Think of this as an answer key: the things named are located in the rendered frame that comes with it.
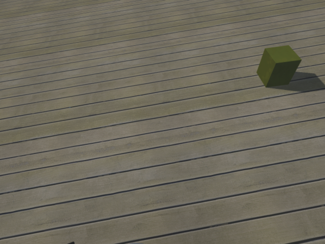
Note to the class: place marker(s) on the carton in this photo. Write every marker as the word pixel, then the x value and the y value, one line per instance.
pixel 278 65

